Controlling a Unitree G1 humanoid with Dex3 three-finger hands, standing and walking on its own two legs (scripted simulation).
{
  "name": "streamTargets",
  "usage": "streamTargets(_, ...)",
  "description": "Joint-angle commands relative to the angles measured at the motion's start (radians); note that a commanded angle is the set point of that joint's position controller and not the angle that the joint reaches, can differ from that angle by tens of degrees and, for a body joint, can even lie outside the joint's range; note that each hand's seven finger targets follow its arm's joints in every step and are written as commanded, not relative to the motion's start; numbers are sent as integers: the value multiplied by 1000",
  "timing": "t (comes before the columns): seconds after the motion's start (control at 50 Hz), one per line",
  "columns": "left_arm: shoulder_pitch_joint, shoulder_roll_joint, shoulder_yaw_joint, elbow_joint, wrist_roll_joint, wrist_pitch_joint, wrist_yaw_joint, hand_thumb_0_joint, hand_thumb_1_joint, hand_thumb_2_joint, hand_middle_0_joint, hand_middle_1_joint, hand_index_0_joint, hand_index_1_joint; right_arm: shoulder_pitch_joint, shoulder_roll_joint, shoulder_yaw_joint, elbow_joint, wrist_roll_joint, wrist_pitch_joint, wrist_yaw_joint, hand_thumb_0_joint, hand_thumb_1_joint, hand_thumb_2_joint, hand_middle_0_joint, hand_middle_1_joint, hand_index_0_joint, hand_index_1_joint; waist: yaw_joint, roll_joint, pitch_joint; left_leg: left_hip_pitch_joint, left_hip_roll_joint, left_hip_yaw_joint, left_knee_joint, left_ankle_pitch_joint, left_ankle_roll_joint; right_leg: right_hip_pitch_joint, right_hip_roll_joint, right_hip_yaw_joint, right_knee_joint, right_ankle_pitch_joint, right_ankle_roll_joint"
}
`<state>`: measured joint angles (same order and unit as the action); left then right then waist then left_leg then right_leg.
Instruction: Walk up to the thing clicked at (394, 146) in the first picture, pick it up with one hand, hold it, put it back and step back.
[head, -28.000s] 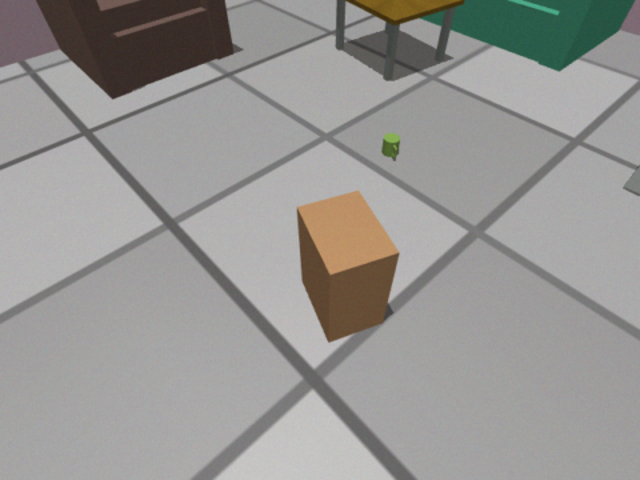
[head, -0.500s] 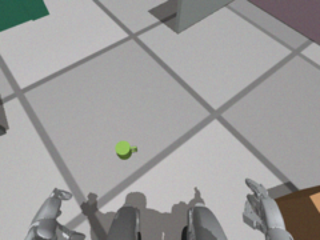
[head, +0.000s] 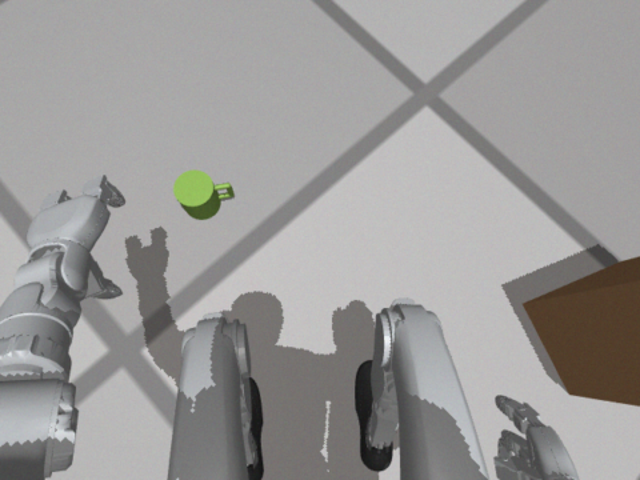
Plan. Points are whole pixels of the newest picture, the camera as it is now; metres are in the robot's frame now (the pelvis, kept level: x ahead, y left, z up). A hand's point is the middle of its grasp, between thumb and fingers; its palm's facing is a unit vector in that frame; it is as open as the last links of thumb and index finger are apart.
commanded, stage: rise first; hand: left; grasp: from above
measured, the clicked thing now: (206, 194) +0.60 +0.21 -0.42
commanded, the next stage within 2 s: none
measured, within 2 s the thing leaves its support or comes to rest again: neither
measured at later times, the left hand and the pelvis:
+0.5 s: hand (130, 212) +0.49 +0.29 -0.23, palm faces -0.48 +0.01 -0.88, open 13.9 cm; pelvis -0.01 +0.02 -0.09, yaw -3 degrees
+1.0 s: hand (148, 199) +0.53 +0.28 -0.27, palm faces -0.47 +0.00 -0.88, open 13.9 cm; pelvis -0.01 +0.02 -0.12, yaw -6 degrees
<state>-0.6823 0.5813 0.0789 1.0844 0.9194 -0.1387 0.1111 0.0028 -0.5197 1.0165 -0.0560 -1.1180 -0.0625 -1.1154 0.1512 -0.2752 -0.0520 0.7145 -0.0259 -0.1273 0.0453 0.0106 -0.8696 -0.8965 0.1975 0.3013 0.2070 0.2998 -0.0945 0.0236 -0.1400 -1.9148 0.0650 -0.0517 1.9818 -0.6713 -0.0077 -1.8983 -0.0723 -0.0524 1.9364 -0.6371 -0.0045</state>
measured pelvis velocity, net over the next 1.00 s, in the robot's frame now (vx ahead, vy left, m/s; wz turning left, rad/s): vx -0.01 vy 0.02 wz -0.10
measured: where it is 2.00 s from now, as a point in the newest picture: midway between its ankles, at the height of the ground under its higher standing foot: (311, 442)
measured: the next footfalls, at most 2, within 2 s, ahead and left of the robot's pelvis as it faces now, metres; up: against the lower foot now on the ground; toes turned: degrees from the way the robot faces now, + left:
none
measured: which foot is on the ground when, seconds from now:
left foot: down 0.00-1.00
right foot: down 0.00-1.00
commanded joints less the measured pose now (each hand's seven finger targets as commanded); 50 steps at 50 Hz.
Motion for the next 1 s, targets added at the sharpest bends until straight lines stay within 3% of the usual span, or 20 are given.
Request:
streamTargets(0.0, -372, 341, 53, -54, 81, -61, 54, 0, -544, 1031, -43, -1127, -55, -1118, 162, -182, -64, -54, -15, -6, -7, 0, -871, -896, 199, 300, 200, 300, -39, 46, -622, 246, -67, 60, -144, 82, 39, 351, 63, 21, -236, 37, -18)
streamTargets(0.04, -433, 386, 66, -58, 131, -73, 72, 0, -535, 1019, -44, -1118, -60, -1104, 175, -197, -60, -42, -21, 8, -5, 0, -877, -897, 199, 300, 200, 300, -32, 137, -669, 312, -61, 42, -145, 98, 27, 278, 62, -9, -177, 65, -28)
streamTargets(0.1, -475, 384, 54, 15, 183, -76, 102, 0, -535, 1012, -46, -1104, -63, -1087, 194, -204, -53, -32, -29, 36, 3, 0, -890, -901, 199, 300, 200, 300, -68, 154, -658, 302, -59, 26, -115, 120, 26, 225, 62, -31, -126, 97, -29)
streamTargets(0.14, -514, 413, 58, 35, 207, -76, 121, 0, -522, 995, -47, -1103, -70, -1080, 194, -208, -49, -26, -39, 54, 9, 0, -896, -902, 199, 300, 200, 300, -83, 159, -627, 270, -60, 21, -95, 104, 31, 186, 60, -39, -106, 86, -28)
streamTargets(0.18, -543, 451, 69, 57, 242, -77, 131, 0, -521, 988, -51, -1091, -74, -1068, 200, -216, -43, -19, -45, 69, 14, 0, -904, -904, 199, 300, 200, 300, -80, 205, -631, 290, -56, 7, -84, 122, 26, 138, 58, -48, -64, 103, -33)
streamTargets(0.2, -565, 446, 60, 63, 260, -79, 135, 0, -525, 992, -52, -1083, -74, -1061, 198, -217, -42, -19, -49, 77, 17, 0, -905, -904, 199, 300, 200, 300, -95, 232, -631, 289, -57, 8, -74, 128, 24, 122, 58, -50, -49, 110, -34)
streamTargets(0.32, -651, 441, 34, 121, 326, -91, 157, 0, -519, 979, -53, -1066, -78, -1040, 232, -237, -29, -3, -69, 104, 30, 0, -917, -907, 199, 299, 200, 299, -145, 266, -602, 292, -52, -19, -28, 141, 18, 21, 50, -70, 10, 128, -34)
streamTargets(0.38, -716, 479, 38, 101, 346, -102, 155, 0, -523, 983, -54, -1062, -76, -1038, 241, -238, -22, -3, -78, 115, 34, 0, -917, -907, 199, 300, 200, 299, -156, 288, -630, 279, -55, -15, 1, 152, 21, 18, 51, -68, 30, 137, -34)
streamTargets(0.44, -712, 483, 29, 156, 353, -107, 148, 0, -517, 973, -55, -1061, -79, -1035, 246, -245, -7, -4, -88, 124, 39, 0, -919, -907, 199, 300, 200, 300, -176, 287, -582, 252, -53, -24, 17, 142, 19, -6, 47, -74, 46, 132, -31)
streamTargets(0.5, -747, 527, 41, 164, 365, -115, 149, 0, -511, 967, -56, -1067, -84, -1038, 260, -251, 8, -11, -95, 132, 41, 0, -918, -906, 199, 300, 200, 300, -188, 289, -597, 232, -55, -19, 43, 152, 24, 13, 48, -76, 53, 146, -27)
streamTargets(0.54, -732, 532, 44, 184, 362, -113, 155, 0, -505, 958, -59, -1075, -89, -1044, 260, -255, 20, -13, -100, 136, 42, 0, -919, -907, 199, 300, 200, 300, -180, 284, -598, 234, -55, -18, 52, 164, 25, 10, 52, -79, 59, 155, -27)
streamTargets(0.58, -780, 526, 37, 179, 362, -112, 164, 0, -506, 962, -56, -1073, -85, -1041, 271, -257, 31, -19, -103, 136, 44, 0, -916, -906, 199, 300, 200, 300, -205, 309, -595, 229, -51, -23, 63, 171, 22, -3, 54, -85, 73, 166, -27)
streamTargets(0.64, -773, 533, 36, 220, 366, -99, 172, 0, -508, 959, -57, -1075, -86, -1044, 281, -262, 40, -18, -103, 136, 48, 0, -918, -906, 199, 300, 200, 300, -212, 306, -567, 211, -49, -22, 79, 181, 24, -6, 54, -86, 76, 180, -25)
streamTargets(0.7, -775, 549, 36, 213, 368, -93, 171, 0, -509, 961, -59, -1074, -88, -1043, 287, -265, 51, -27, -106, 141, 50, 0, -915, -905, 199, 300, 200, 300, -211, 314, -603, 209, -48, -14, 99, 213, 27, 22, 63, -89, 85, 205, -24)
streamTargets(0.72, -777, 547, 30, 226, 366, -91, 168, 0, -514, 964, -60, -1077, -88, -1048, 293, -265, 55, -27, -105, 142, 53, 0, -917, -906, 199, 300, 200, 300, -227, 307, -587, 189, -50, -8, 112, 217, 32, 38, 64, -88, 79, 214, -20)
streamTargets(0.76, -799, 583, 48, 204, 358, -86, 169, 0, -512, 963, -58, -1077, -86, -1047, 301, -272, 58, -25, -107, 143, 53, 0, -916, -905, 199, 300, 200, 300, -218, 311, -593, 180, -48, -9, 115, 223, 30, 45, 62, -87, 89, 223, -21)
streamTargets(0.82, -791, 573, 37, 229, 358, -81, 163, 0, -521, 969, -58, -1076, -83, -1050, 305, -273, 68, -35, -109, 147, 57, 0, -916, -906, 199, 300, 200, 300, -234, 327, -571, 167, -44, -11, 122, 210, 29, 40, 66, -92, 92, 216, -20)
streamTargets(0.88, -788, 588, 42, 213, 355, -80, 162, 0, -512, 960, -55, -1078, -84, -1047, 304, -280, 75, -38, -108, 151, 60, 0, -912, -904, 199, 300, 200, 300, -231, 338, -586, 190, -42, -23, 128, 246, 25, 29, 67, -97, 108, 237, -22)
streamTargets(0.98, -826, 606, 37, 200, 355, -81, 163, 0, -506, 956, -56, -1078, -85, -1047, 300, -285, 86, -44, -108, 159, 62, 0, -910, -903, 199, 300, 200, 300, -245, 341, -588, 146, -42, -18, 145, 218, 30, 41, 76, -101, 116, 230, -22)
